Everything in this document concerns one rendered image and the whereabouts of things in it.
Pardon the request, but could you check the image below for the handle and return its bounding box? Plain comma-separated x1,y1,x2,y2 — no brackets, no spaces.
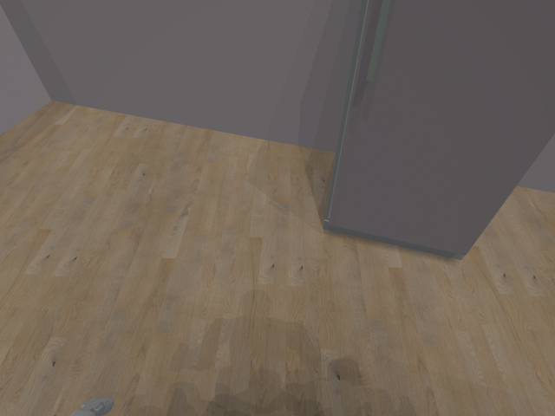
366,0,391,81

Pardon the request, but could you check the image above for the left robot hand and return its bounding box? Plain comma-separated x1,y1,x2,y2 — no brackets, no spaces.
70,398,114,416

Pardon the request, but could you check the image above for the fridge door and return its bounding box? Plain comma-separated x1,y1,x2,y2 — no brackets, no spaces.
328,0,555,256

